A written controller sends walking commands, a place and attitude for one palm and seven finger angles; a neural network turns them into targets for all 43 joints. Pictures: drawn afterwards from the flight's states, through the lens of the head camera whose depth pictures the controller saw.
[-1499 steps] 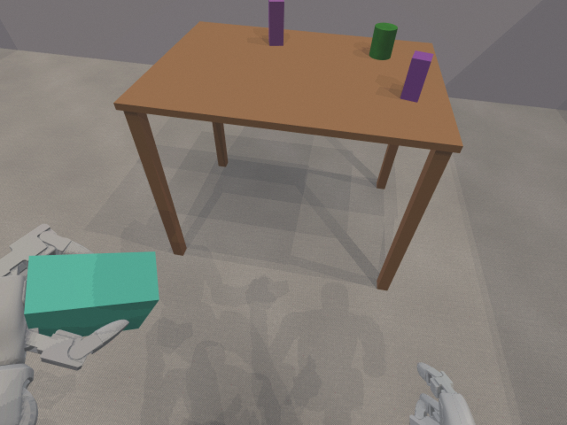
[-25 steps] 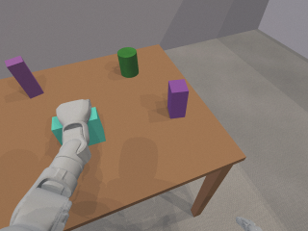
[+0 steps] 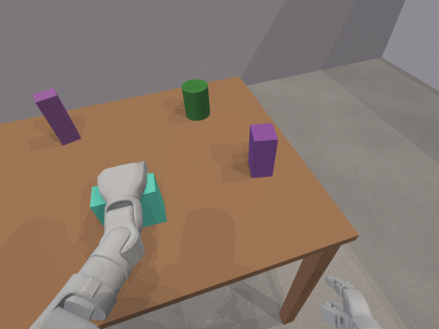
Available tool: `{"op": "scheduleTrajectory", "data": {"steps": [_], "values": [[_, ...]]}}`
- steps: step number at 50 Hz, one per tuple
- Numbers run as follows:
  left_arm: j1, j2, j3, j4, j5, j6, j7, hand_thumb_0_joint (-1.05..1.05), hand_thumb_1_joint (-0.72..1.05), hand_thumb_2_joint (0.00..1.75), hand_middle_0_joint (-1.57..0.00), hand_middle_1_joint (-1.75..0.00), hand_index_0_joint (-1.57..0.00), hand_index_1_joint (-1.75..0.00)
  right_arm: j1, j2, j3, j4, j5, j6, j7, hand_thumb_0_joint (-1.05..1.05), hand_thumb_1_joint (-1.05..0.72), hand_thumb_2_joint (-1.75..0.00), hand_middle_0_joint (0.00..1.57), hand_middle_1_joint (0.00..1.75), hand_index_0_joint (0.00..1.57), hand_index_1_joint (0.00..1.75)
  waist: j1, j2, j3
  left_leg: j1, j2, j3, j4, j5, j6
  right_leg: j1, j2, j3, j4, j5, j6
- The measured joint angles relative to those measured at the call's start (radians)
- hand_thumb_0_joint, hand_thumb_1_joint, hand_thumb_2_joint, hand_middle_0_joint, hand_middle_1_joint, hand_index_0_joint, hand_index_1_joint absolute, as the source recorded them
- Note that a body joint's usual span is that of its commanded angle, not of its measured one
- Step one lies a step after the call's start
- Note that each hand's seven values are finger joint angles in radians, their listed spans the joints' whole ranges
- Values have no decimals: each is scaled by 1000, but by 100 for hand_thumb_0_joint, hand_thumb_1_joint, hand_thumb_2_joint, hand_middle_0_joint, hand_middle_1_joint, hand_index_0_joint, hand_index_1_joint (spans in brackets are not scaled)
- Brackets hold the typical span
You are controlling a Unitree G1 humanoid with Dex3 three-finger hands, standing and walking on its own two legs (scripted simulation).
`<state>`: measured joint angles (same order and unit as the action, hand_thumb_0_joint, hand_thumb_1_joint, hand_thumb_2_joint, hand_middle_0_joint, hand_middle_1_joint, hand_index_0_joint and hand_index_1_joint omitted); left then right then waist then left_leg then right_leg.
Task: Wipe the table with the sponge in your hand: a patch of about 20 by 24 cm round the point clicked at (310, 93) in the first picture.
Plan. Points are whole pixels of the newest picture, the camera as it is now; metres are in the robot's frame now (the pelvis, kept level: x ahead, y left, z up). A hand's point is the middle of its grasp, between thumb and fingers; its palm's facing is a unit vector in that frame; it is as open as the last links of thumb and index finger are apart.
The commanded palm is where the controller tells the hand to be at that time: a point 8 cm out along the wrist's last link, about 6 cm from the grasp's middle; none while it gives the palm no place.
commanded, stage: wipe back along the middle lane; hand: left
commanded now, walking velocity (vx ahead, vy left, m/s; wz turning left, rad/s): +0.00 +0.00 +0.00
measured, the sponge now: (133, 209) +0.34 +0.23 +0.01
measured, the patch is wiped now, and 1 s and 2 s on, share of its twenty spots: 0.70 0.75 0.75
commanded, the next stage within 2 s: slide across to the third lane in 0.62 s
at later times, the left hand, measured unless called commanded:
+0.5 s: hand (133, 220) +0.29 +0.21 +0.04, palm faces +0.01 -0.06 -1.00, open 9.8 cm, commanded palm +0.25 +0.19 +0.08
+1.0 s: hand (139, 231) +0.28 +0.19 +0.04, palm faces -0.02 -0.06 -1.00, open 9.8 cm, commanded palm +0.25 +0.15 +0.09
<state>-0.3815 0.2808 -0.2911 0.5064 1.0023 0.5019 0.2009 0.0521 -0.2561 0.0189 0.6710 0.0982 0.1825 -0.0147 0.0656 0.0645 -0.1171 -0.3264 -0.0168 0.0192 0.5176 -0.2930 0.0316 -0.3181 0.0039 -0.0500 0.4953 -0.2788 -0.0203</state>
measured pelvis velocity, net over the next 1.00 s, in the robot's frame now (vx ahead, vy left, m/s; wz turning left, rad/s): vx -0.02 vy -0.01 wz -0.01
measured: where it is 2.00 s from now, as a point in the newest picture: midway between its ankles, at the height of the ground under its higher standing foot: outside the picture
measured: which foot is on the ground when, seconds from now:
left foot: down 0.00-1.00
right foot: down 0.00-1.00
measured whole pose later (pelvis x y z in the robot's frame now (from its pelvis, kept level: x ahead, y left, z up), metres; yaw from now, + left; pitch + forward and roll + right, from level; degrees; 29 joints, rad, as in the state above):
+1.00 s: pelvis -0.02 -0.01 +0.00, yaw -1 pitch +1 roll +0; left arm -0.16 0.26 -0.38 0.24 0.99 0.56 0.16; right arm 0.01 -0.26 0.02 0.68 0.10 0.15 0.01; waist 0.10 0.09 -0.08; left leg -0.25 -0.01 0.03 0.51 -0.27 0.02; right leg -0.26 0.01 -0.04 0.52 -0.27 -0.04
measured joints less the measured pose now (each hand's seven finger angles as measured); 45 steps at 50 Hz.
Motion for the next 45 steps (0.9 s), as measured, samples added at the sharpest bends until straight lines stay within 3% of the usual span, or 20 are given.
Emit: {"op": "scheduleTrajectory", "data": {"steps": [24, 36, 45], "values": [[223, -5, -30, -267, 2, 60, -6, 2, -48, 108, -69, -147, -74, -143, -32, -6, 7, -20, 4, -1, 27, 1, -91, -90, 20, 30, 20, 30, 13, 10, 14, 55, 7, 19, -7, 3, -6, 38, 7, 20, 14, -1, -7], [275, -14, -49, -315, 8, 58, -5, 2, -48, 108, -69, -147, -74, -142, -41, -3, 6, -18, 3, -4, 33, 1, -91, -90, 20, 30, 20, 30, 25, 16, 19, 65, 9, 20, -4, 9, -10, 42, 9, 20, 26, 1, -12], [240, -13, -62, -284, -10, 69, -28, 1, -48, 108, -70, -146, -75, -141, -41, 1, 4, -5, 1, -19, 22, 1, -91, -90, 20, 30, 20, 30, 27, 19, 29, 70, 11, 13, -8, 17, -14, 48, 11, 15, 25, 5, -17]]}}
